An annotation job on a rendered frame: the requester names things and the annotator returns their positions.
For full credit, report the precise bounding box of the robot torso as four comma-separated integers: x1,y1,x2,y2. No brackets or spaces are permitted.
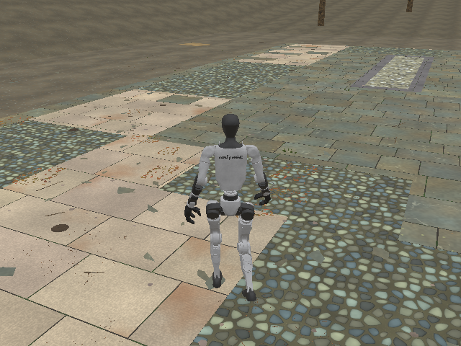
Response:
214,141,247,216

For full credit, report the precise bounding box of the robot left hand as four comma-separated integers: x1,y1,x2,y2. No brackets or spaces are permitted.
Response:
184,205,201,224

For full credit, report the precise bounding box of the robot right upper arm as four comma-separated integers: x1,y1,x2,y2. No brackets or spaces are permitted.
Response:
246,145,265,183

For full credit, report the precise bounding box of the right robot forearm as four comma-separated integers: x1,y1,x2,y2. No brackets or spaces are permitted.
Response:
258,172,270,196

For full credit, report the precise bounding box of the robot head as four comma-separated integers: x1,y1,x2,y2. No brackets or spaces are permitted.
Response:
218,114,243,148

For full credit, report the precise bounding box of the robot left upper arm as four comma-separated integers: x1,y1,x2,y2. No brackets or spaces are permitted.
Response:
196,145,216,186

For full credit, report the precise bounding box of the left robot forearm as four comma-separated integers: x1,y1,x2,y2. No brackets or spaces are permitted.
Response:
187,175,203,208

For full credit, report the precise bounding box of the robot right hand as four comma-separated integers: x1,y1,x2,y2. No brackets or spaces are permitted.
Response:
254,192,271,205

